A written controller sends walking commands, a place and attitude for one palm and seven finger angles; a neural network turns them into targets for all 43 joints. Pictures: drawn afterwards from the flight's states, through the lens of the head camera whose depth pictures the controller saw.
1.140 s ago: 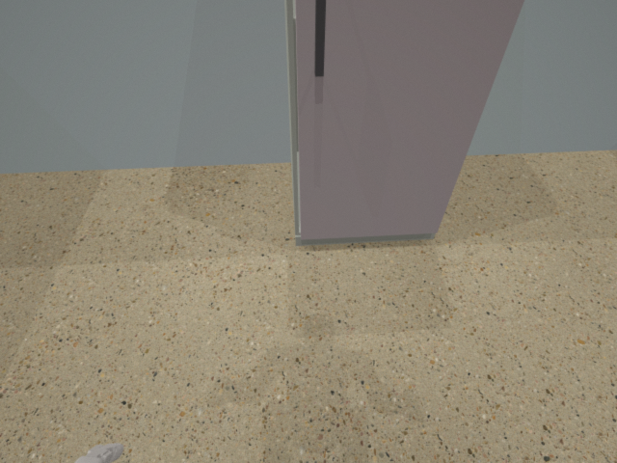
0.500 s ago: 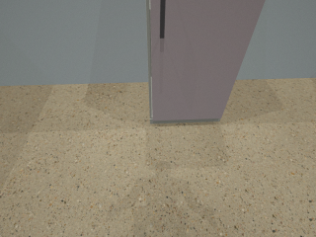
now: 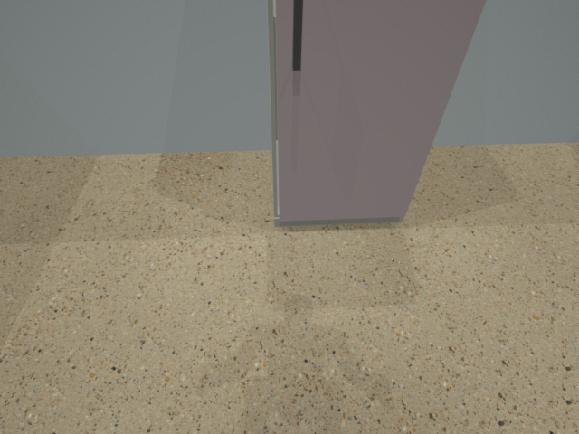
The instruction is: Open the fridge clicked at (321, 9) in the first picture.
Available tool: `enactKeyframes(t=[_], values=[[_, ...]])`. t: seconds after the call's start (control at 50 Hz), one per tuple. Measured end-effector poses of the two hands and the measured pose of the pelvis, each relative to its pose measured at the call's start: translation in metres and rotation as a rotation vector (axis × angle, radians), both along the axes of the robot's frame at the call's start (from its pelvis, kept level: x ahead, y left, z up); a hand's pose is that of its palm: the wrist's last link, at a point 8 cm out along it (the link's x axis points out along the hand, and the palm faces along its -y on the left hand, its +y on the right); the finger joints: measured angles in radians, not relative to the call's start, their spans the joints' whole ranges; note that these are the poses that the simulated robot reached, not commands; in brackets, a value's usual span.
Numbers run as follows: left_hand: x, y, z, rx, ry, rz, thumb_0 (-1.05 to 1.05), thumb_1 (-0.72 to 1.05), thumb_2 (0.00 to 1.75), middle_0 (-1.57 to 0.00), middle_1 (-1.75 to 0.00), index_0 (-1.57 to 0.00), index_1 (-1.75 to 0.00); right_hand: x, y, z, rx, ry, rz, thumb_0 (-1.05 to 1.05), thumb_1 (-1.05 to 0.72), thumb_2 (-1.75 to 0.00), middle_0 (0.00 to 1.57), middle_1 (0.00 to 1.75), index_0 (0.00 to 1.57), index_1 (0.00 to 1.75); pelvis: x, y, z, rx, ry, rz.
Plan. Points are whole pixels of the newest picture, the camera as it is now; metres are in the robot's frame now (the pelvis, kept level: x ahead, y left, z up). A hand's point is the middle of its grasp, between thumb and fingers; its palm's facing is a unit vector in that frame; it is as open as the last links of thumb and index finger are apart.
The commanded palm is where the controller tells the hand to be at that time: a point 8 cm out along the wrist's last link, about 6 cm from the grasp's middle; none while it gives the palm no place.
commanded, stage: look at it before walking up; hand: left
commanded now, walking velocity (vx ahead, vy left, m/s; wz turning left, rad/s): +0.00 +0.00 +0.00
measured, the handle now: out of the picture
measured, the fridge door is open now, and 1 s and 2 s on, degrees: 0 0 0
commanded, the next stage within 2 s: walk to a spot facing it in 0.30 s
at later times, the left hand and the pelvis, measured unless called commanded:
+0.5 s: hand out of the picture +0.08 +0.25 -0.15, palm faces -0.03 -0.94 -0.34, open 7.4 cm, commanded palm none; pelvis +0.01 +0.00 +0.00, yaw -1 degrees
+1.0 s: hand out of the picture +0.07 +0.18 -0.18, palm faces -0.14 -0.97 -0.18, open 7.3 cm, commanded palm none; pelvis +0.08 +0.00 -0.01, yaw -13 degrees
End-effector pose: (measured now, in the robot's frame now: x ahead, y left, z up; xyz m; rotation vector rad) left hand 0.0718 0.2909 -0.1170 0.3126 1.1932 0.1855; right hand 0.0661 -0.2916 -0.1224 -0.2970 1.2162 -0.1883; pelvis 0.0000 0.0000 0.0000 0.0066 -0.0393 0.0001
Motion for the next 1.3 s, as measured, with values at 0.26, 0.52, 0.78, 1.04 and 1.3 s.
enactKeyframes(t=[0.26, 0.52, 0.78, 1.04, 1.3], values=[[0.001, 0.001, 0.000, 0.004, 0.019, 0.004, 0.01, 0.91, 0.90, -0.21, -0.30, -0.21, -0.30, 0.011, -0.002, 0.002, -0.006, -0.005, 0.003, 0.00, -0.91, -0.90, 0.20, 0.30, 0.21, 0.30, 0.006, -0.001, 0.001, -0.001, 0.002, -0.003], [0.006, -0.001, -0.001, 0.007, 0.025, 0.003, 0.01, 0.91, 0.90, -0.21, -0.30, -0.21, -0.30, 0.016, -0.002, 0.001, -0.010, -0.018, -0.010, 0.00, -0.91, -0.90, 0.20, 0.30, 0.21, 0.30, 0.008, -0.002, 0.000, -0.001, 0.007, -0.027], [0.004, -0.047, -0.032, -0.104, 0.105, -0.058, 0.01, 0.91, 0.90, -0.20, -0.30, -0.20, -0.30, -0.036, 0.021, -0.033, 0.083, 0.035, -0.170, 0.00, -0.91, -0.90, 0.20, 0.30, 0.21, 0.30, 0.026, -0.008, -0.020, 0.001, 0.032, -0.149], [0.008, -0.054, -0.031, -0.145, 0.300, -0.059, 0.01, 0.91, 0.90, -0.21, -0.30, -0.21, -0.30, 0.066, 0.033, -0.006, 0.076, -0.105, -0.221, 0.01, -0.91, -0.90, 0.20, 0.30, 0.20, 0.30, 0.093, 0.004, -0.009, -0.004, 0.070, -0.256], [0.246, -0.024, -0.036, -0.124, 0.106, -0.301, 0.01, 0.91, 0.90, -0.20, -0.30, -0.20, -0.30, 0.097, 0.083, 0.008, 0.035, -0.127, -0.424, 0.00, -0.91, -0.90, 0.20, 0.30, 0.21, 0.30, 0.187, 0.032, -0.004, -0.032, 0.057, -0.448]])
